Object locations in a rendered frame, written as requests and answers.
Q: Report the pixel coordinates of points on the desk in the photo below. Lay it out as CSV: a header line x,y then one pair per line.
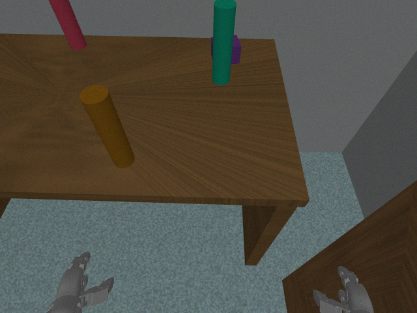
x,y
194,141

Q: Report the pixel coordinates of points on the left robot hand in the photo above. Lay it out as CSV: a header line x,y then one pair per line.
x,y
74,282

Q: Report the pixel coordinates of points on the right robot hand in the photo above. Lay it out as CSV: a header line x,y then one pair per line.
x,y
353,298

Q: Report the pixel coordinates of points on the left robot arm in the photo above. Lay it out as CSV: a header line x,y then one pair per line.
x,y
66,304

